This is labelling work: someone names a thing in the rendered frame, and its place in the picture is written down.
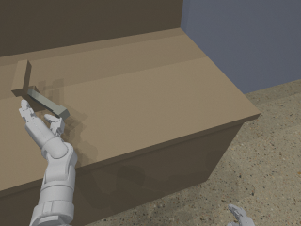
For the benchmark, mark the tap lever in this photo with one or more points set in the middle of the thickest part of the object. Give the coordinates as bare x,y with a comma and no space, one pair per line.
59,111

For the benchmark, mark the left robot hand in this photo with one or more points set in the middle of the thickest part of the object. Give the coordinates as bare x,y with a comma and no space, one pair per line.
37,129

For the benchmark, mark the counter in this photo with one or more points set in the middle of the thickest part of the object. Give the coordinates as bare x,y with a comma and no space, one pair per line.
150,113

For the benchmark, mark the right robot hand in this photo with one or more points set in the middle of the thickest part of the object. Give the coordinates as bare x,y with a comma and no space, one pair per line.
240,215

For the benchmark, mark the robot left forearm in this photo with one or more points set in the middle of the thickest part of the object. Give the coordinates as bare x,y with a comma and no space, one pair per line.
56,194

